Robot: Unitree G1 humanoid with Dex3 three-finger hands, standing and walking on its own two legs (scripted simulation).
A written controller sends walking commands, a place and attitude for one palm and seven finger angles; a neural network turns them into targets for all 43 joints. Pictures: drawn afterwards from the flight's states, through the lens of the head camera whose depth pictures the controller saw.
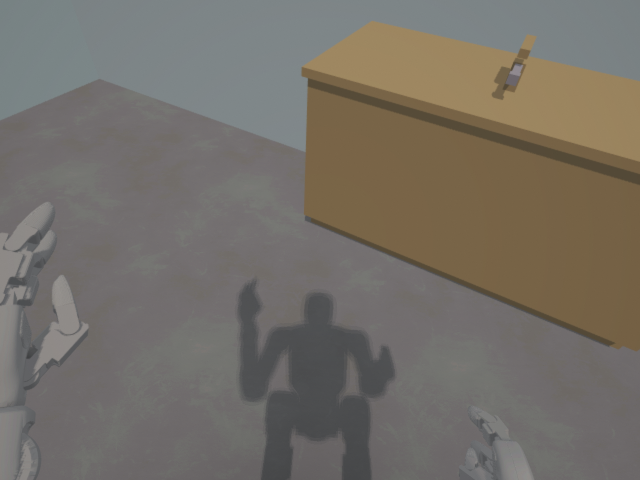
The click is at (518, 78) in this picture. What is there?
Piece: tap's lever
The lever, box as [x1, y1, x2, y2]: [505, 71, 520, 85]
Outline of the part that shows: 510,71 505,83 515,85 520,73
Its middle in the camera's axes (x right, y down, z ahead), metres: +0.53 -0.44 +1.06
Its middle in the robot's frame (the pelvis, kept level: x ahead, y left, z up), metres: +1.12 -0.46 +0.05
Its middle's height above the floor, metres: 0.82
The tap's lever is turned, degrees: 0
